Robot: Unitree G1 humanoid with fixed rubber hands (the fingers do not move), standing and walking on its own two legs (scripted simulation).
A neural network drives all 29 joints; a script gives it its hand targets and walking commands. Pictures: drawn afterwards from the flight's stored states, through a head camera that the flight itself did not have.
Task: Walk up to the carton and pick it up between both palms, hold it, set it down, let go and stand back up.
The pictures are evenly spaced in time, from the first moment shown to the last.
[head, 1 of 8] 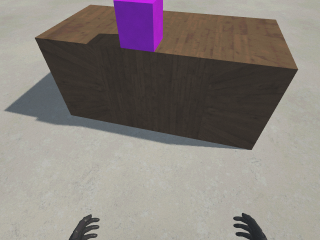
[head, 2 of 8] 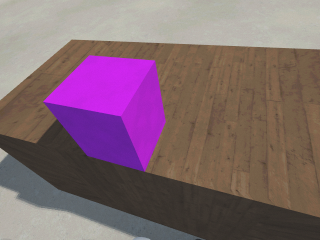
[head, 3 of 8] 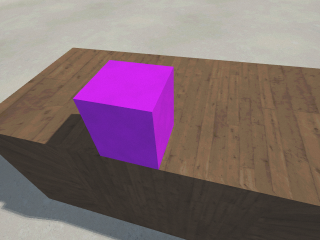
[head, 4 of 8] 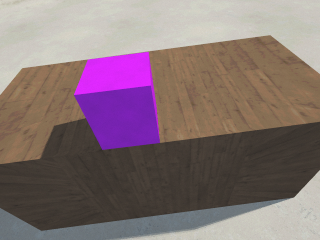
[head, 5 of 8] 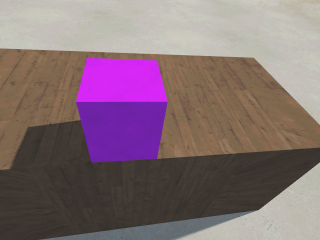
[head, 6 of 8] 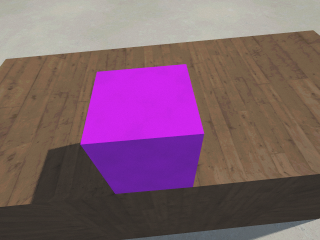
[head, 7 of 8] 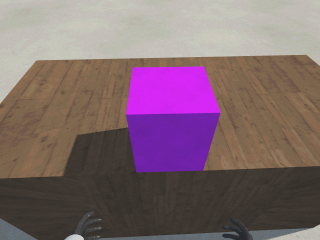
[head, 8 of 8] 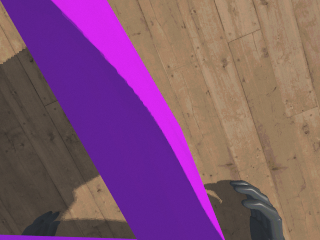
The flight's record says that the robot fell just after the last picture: yes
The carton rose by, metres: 0.02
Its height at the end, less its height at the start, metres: +0.00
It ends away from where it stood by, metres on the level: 0.28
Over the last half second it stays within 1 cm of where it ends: yes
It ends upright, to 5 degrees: yes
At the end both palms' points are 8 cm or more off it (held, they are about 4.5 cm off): yes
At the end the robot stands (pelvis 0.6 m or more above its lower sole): yes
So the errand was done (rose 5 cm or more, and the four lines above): no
